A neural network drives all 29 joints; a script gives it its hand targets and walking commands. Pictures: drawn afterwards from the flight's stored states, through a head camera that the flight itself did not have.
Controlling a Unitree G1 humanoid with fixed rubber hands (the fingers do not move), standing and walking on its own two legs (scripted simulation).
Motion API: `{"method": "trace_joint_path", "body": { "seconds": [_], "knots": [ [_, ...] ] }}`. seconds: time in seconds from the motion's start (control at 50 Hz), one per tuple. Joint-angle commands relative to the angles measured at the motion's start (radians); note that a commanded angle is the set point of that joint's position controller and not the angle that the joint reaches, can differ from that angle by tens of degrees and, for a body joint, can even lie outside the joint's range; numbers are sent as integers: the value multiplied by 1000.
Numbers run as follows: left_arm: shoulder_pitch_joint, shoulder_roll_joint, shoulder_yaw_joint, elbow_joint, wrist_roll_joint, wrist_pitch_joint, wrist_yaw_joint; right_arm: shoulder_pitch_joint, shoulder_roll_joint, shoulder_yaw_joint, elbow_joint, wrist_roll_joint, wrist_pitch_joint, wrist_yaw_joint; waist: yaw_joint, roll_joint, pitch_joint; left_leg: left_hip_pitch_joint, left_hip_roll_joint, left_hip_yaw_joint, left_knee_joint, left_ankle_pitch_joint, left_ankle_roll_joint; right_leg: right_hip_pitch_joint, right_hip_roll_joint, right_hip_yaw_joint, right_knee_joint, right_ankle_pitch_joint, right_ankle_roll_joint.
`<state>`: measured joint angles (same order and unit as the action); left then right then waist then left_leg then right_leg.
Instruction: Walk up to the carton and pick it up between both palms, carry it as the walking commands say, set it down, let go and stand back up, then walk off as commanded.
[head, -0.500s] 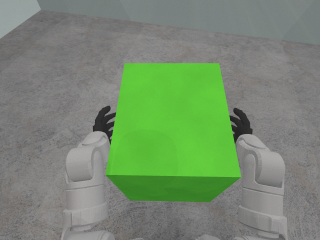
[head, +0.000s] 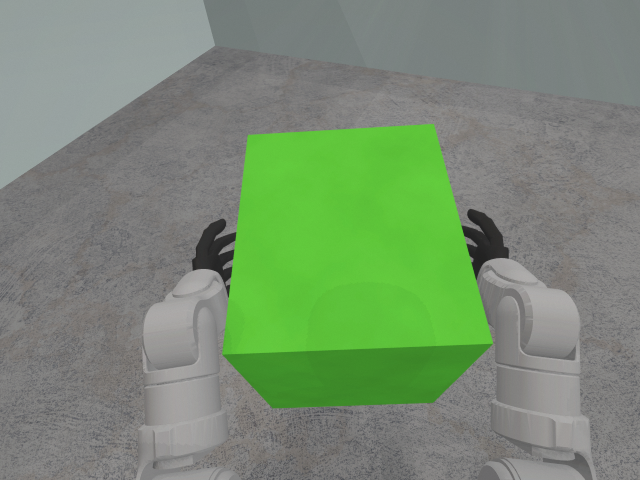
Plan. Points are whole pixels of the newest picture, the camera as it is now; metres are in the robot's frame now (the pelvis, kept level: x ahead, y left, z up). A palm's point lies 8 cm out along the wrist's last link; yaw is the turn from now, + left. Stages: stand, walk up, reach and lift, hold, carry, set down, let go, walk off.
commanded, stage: carry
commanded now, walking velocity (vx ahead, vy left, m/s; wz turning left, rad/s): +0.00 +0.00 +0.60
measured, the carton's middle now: (346, 277) +0.37 -0.02 +0.05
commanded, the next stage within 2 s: none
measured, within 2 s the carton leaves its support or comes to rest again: neither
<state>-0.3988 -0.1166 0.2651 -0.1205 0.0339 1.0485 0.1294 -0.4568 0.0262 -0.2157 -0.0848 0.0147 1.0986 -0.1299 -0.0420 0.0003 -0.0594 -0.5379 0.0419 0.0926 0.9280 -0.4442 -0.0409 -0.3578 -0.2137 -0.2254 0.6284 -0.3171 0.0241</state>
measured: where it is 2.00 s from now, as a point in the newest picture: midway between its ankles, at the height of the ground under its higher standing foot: outside the picture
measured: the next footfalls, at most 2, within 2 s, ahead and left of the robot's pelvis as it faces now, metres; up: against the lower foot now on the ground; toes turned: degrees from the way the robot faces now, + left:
left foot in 0.08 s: +0.05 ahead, +0.16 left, +0.00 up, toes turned +11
right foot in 0.42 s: +0.00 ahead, -0.05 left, +0.00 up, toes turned +8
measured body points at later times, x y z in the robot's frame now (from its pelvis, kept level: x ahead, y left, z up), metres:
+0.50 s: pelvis -0.07 +0.04 -0.01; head -0.05 +0.02 +0.44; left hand +0.21 +0.29 +0.10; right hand +0.30 -0.02 +0.08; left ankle -0.02 +0.15 -0.71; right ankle -0.04 -0.06 -0.73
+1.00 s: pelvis -0.15 +0.07 -0.01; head -0.12 +0.09 +0.43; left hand +0.02 +0.41 +0.08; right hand +0.22 +0.15 +0.08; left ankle -0.15 +0.20 -0.73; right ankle -0.09 -0.02 -0.71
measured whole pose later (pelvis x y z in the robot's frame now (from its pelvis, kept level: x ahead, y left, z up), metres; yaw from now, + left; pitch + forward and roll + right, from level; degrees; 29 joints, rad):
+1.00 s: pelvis -0.15 +0.07 -0.01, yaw +36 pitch +4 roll +1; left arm -0.42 -0.05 0.26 -0.11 -0.03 1.05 0.13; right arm -0.43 0.13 -0.26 -0.14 -0.05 1.07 -0.13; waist 0.04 0.00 -0.01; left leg -0.51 -0.03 0.02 0.64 -0.20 0.03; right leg -0.50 -0.09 -0.11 0.90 -0.49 0.09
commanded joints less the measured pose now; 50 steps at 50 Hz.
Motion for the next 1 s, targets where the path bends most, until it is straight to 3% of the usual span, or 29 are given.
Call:
{"method": "trace_joint_path", "body": {
  "seconds": [0.0,0.04,0.06,0.08,0.1,0.12,0.16,0.2,0.24,0.32,0.36,0.4,0.42,0.44,0.46,0.48,0.5,0.54,0.56,0.66,0.7,0.72,0.74,0.76,0.78,0.8,0.84,0.9,0.98],
  "knots": [
    [-495,-633,-589,-50,-156,8,-31,-514,807,638,-55,162,-6,29,63,-286,-300,-1,-38,89,-174,15,4,294,-179,94,-81,620,-83],
    [-522,-648,-597,-39,-163,9,-29,-521,814,626,-35,157,-4,32,42,-258,-318,128,-45,99,-430,165,23,272,-161,39,-7,564,-38],
    [-548,-653,-602,-26,-166,7,-29,-534,811,615,-20,157,-9,34,32,-176,-352,273,-27,22,-534,253,31,194,-121,20,88,455,11],
    [-555,-654,-612,-24,-173,9,-30,-511,800,602,-9,155,-12,36,24,-25,-366,477,129,-176,-502,643,67,-43,-74,19,214,133,72],
    [-605,-668,-653,-42,-199,13,-36,-507,776,566,1,132,-24,29,7,288,-367,596,306,-475,-441,1130,209,-310,75,22,378,-365,135],
    [-520,-722,-670,-48,-203,12,-42,-435,813,577,-52,140,-23,35,12,249,-406,632,295,-409,-404,1236,253,-315,61,126,460,-389,131],
    [-628,-779,-717,-104,-252,-6,-59,-497,837,586,-102,133,-43,45,15,192,-424,571,241,-304,-383,1062,222,-298,63,152,492,-304,119],
    [-682,-802,-744,-121,-279,-17,-65,-553,831,594,-150,134,-60,46,23,184,-435,490,188,-258,-404,816,212,-247,73,148,487,-216,101],
    [-682,-794,-754,-125,-284,-21,-62,-545,810,595,-161,131,-65,45,22,184,-437,457,177,-287,-435,671,213,-223,94,140,425,-193,85],
    [-586,-747,-728,-102,-260,-3,-53,-454,763,595,-149,108,-47,35,16,168,-443,442,188,-379,-471,610,224,-146,147,140,247,-186,68],
    [-554,-725,-707,-91,-249,6,-52,-445,752,601,-148,106,-38,33,19,165,-432,391,167,-390,-491,567,207,-53,176,132,114,-165,56],
    [-526,-711,-683,-73,-235,13,-51,-456,745,611,-141,111,-29,33,42,132,-419,260,119,-349,-479,470,156,158,172,125,-125,-29,35],
    [-529,-698,-669,-65,-227,14,-49,-475,741,615,-132,115,-25,32,54,45,-403,112,59,-294,-419,325,108,303,76,220,-208,0,3],
    [-579,-677,-647,-55,-210,6,-46,-534,750,630,-132,125,-22,36,61,-257,-338,-86,-86,-128,-203,28,33,334,-189,502,-309,75,-100],
    [-593,-677,-641,-55,-197,6,-46,-595,770,636,-139,138,-25,35,62,-281,-291,-178,-63,-85,59,-126,15,272,-335,534,-323,242,-195],
    [-565,-677,-631,-52,-178,5,-46,-606,797,655,-131,159,-27,37,61,-148,-264,-183,-38,-108,181,-108,9,242,-311,470,-290,317,-197],
    [-552,-676,-621,-58,-166,1,-47,-604,812,667,-131,173,-28,41,59,-97,-263,-176,-30,-112,226,-59,10,230,-265,378,-271,325,-170],
    [-556,-676,-607,-62,-156,-6,-43,-583,830,667,-107,181,-29,45,47,-143,-274,-129,-7,-86,182,30,-1,261,-162,202,-191,443,-95],
    [-567,-663,-598,-69,-157,-6,-40,-580,827,661,-96,181,-26,42,45,-176,-281,-105,-10,-50,141,23,-7,265,-145,159,-155,510,-83],
    [-504,-632,-567,-30,-139,19,-23,-532,811,631,-46,162,1,26,59,-260,-285,4,-36,83,-138,0,-6,258,-168,108,-98,553,-86],
    [-519,-635,-566,-17,-139,23,-18,-536,815,621,-24,158,8,28,47,-266,-290,86,-46,103,-339,101,8,260,-167,70,-53,537,-57],
    [-532,-640,-565,-3,-139,23,-17,-543,814,614,-9,156,8,30,37,-214,-312,184,-46,74,-465,190,16,234,-140,35,18,483,-18],
    [-559,-640,-567,14,-139,21,-17,-553,810,603,7,158,3,33,27,-136,-340,342,8,-22,-532,301,24,115,-112,24,112,346,33],
    [-551,-646,-578,22,-147,23,-21,-537,788,582,22,146,-1,33,25,59,-342,507,197,-258,-483,781,85,-131,-35,5,247,-8,100],
    [-563,-676,-626,-28,-179,28,-29,-480,798,560,-4,134,-9,30,6,290,-358,579,300,-451,-432,1104,213,-306,72,51,364,-379,136],
    [-529,-735,-645,-39,-190,24,-39,-452,836,574,-56,139,-11,36,12,228,-387,592,282,-386,-402,1153,235,-293,55,133,437,-368,131],
    [-663,-779,-691,-90,-243,4,-56,-548,849,582,-105,134,-35,41,18,183,-404,516,235,-298,-386,965,210,-267,66,150,471,-282,110],
    [-701,-797,-727,-100,-278,-8,-62,-567,830,584,-140,126,-53,37,24,196,-419,421,179,-271,-431,631,196,-197,93,136,386,-179,77],
    [-599,-758,-710,-96,-265,3,-57,-456,790,588,-142,104,-42,29,19,186,-433,395,175,-342,-461,569,199,-93,150,127,164,-159,58]
  ]
}}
